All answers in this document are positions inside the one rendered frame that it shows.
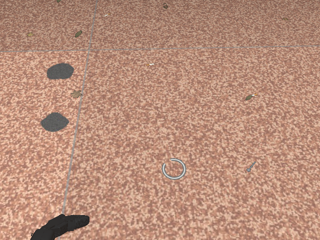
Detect left robot hand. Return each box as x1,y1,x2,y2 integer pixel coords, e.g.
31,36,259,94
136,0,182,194
30,214,90,240

